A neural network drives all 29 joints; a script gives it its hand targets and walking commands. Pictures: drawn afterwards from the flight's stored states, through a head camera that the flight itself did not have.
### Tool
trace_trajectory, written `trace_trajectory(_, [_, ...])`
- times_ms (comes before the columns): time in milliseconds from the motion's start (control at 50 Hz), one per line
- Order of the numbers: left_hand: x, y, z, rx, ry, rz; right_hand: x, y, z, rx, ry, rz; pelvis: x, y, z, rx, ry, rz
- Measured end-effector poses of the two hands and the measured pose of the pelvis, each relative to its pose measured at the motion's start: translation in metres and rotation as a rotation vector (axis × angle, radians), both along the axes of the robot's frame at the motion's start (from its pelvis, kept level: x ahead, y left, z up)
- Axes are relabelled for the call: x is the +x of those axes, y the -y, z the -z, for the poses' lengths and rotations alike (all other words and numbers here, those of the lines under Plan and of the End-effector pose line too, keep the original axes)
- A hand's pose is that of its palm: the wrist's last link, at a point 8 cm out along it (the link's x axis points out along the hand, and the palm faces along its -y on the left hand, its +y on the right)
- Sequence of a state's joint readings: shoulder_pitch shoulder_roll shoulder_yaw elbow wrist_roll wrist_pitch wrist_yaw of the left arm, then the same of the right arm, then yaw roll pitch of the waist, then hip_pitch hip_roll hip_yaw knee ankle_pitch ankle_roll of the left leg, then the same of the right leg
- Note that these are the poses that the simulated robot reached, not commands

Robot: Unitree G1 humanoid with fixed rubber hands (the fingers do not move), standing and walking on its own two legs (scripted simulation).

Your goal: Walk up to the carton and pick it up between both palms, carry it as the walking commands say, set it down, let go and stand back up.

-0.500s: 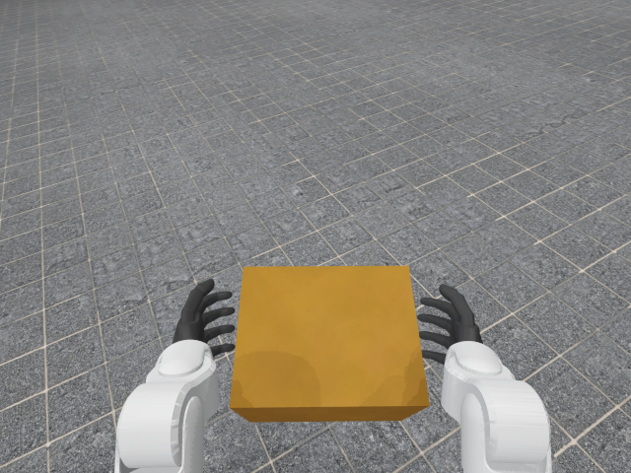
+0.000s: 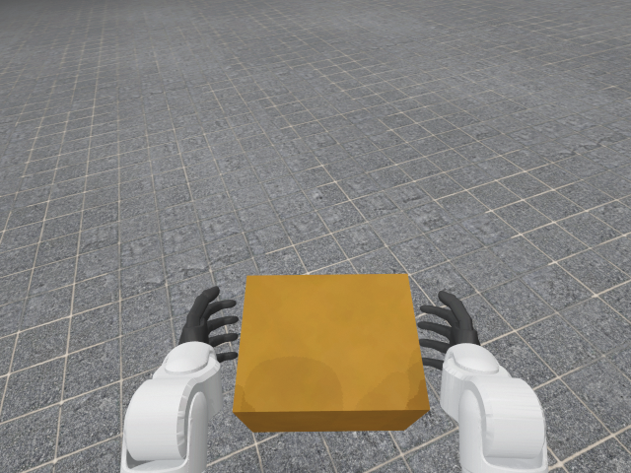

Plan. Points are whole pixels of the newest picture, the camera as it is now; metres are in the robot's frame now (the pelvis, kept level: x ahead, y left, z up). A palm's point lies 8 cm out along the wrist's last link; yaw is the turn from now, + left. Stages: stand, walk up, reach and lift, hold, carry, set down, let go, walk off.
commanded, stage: carry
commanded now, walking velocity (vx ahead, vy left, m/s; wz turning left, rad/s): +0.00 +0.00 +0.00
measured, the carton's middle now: (327, 355) +0.30 -0.01 +0.01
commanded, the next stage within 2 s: hold in 1.94 s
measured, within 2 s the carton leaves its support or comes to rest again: neither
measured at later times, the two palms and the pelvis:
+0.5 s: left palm (182, 350) +0.26 +0.15 +0.10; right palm (436, 347) +0.25 -0.14 +0.09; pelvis +0.00 +0.02 +0.00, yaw -1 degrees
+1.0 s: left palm (185, 335) +0.29 +0.16 +0.08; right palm (419, 331) +0.29 -0.13 +0.06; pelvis +0.02 +0.02 +0.00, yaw +0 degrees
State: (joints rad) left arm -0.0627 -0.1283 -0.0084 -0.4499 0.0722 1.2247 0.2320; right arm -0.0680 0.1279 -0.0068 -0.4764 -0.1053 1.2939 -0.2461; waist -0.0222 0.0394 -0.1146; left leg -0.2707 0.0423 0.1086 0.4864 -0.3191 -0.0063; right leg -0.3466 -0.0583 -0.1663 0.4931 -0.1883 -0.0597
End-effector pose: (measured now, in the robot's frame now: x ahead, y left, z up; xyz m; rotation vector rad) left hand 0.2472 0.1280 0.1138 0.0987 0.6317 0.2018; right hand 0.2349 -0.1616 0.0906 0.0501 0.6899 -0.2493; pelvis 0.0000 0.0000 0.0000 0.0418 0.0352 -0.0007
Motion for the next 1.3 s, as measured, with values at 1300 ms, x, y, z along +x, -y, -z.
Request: trace_trajectory(1300, [0.05,-0.021,0.052,-0.014,-0.023,0.013,0.054,-0.019,0.048,-0.041,-0.035,-0.057,0.018,-0.012,0.005,-0.028,0.002,0.003])
